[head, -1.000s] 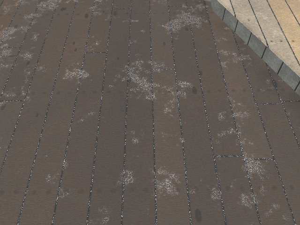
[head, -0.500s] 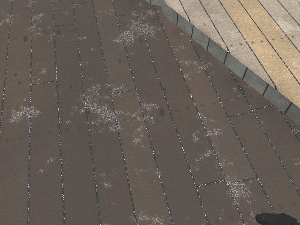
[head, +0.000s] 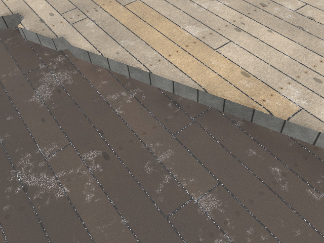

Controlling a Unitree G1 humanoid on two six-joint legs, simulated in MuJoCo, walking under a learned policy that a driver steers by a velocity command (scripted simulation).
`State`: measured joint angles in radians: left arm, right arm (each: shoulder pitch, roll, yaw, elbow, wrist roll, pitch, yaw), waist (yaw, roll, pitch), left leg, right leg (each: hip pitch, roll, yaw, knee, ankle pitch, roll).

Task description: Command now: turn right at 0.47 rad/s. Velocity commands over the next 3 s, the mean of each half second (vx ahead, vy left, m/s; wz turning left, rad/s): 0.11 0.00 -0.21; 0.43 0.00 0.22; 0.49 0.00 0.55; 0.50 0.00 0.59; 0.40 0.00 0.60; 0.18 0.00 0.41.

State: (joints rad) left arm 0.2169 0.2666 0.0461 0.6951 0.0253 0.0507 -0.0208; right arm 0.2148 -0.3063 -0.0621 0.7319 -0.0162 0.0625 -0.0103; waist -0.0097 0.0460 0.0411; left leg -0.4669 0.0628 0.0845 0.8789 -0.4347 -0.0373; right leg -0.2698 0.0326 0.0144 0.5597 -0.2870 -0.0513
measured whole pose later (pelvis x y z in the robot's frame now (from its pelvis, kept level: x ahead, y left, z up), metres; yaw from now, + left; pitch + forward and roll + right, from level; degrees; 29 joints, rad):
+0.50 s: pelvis +0.03 +0.01 +0.01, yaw -4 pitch +0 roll +0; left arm 0.23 0.27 0.04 0.78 0.04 0.00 -0.04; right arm 0.38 -0.24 -0.04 0.84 -0.02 -0.02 0.00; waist -0.02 -0.03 -0.01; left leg -0.07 -0.02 0.02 0.32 -0.24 0.03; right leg -0.43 0.03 0.00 0.86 -0.31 -0.04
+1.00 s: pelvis +0.23 -0.05 +0.01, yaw +5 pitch +1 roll -1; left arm 0.37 0.22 0.03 0.87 0.02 -0.09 0.01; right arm 0.21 -0.28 -0.07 0.83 -0.03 0.00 0.06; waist 0.02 0.05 0.02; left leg -0.64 0.07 -0.01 1.03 -0.14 0.04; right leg -0.03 0.03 -0.18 0.24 -0.23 -0.05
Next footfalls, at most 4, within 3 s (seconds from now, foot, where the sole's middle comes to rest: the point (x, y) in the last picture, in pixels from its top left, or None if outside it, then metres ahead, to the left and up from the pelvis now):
0.34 left None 0.03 0.11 -0.77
0.72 right None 0.21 -0.14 -0.77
1.24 left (162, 239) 0.50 0.08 -0.77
1.76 right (170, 165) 0.85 0.04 -0.77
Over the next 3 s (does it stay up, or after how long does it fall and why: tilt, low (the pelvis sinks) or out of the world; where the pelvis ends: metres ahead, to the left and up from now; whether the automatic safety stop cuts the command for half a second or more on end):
stays up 1.00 0.39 0.01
